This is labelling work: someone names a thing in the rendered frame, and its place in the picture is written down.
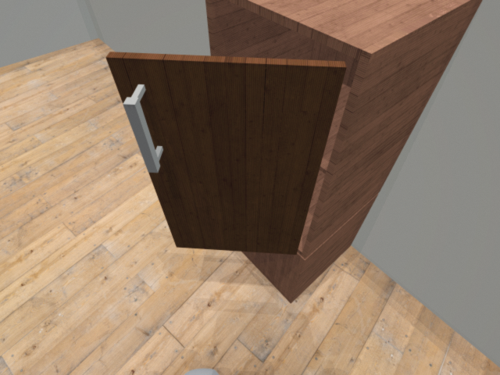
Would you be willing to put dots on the handle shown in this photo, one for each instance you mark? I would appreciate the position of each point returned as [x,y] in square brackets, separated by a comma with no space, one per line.
[135,115]

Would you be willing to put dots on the cupboard door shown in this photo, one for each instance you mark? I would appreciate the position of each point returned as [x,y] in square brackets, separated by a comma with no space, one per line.
[243,139]

